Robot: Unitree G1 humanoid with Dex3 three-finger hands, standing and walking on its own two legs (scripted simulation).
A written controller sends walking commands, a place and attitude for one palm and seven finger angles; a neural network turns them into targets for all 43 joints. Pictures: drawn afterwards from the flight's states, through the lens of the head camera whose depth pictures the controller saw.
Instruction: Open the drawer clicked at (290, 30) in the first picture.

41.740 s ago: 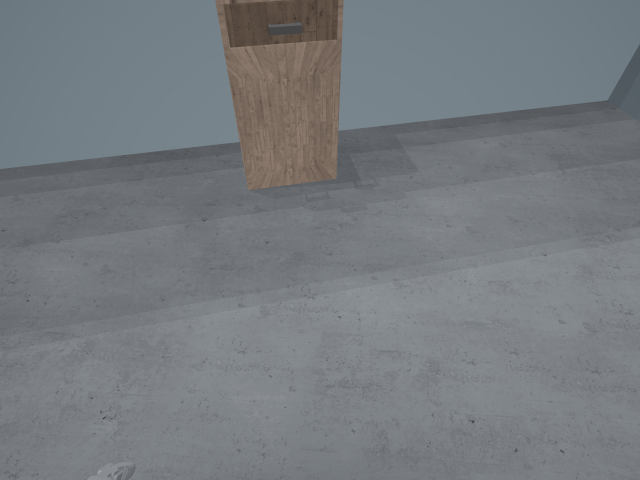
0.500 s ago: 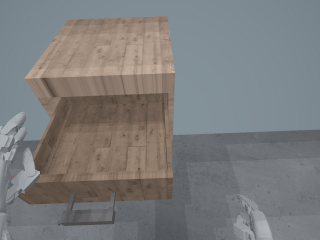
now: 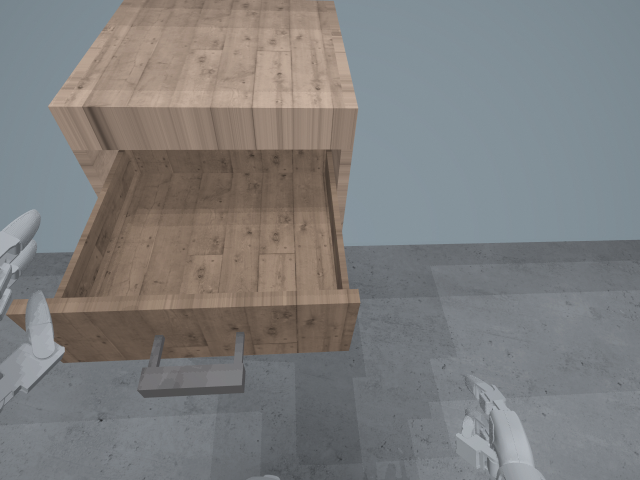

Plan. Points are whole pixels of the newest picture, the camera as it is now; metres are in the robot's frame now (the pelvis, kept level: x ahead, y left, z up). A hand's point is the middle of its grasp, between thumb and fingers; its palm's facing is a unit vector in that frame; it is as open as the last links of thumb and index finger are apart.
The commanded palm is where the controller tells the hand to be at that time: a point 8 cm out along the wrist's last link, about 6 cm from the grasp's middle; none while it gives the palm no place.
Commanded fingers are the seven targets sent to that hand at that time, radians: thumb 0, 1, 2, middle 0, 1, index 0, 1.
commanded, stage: step back with the hand held close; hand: left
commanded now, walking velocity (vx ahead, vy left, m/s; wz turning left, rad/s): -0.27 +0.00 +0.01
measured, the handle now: (196, 361) +0.26 +0.18 -0.01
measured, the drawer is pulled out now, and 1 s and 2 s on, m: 0.30 0.30 0.30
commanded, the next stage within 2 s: stop stepping back and stand still in 0.48 s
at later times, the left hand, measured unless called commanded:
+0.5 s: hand (40, 446) +0.12 +0.21 +0.18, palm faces +0.25 -0.86 -0.44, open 7.4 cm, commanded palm +0.04 +0.26 +0.19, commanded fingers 0.00 0.90 0.90 -0.20 -0.30 -0.20 -0.30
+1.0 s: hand out of the picture -0.04 +0.20 +0.17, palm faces +0.39 -0.83 -0.40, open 7.4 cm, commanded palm -0.11 +0.25 +0.19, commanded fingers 0.00 0.90 0.90 -0.20 -0.30 -0.20 -0.30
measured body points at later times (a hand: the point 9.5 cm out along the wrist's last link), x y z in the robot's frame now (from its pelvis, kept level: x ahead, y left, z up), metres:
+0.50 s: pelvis -0.10 -0.01 +0.00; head -0.05 +0.02 +0.45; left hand +0.10 +0.25 +0.20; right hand +0.09 -0.22 -0.07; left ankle +0.02 +0.10 -0.73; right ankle -0.18 -0.13 -0.70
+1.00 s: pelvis -0.22 -0.04 +0.01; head -0.21 -0.03 +0.46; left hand -0.07 +0.24 +0.19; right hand -0.04 -0.29 -0.06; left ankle -0.27 +0.09 -0.73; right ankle -0.21 -0.13 -0.73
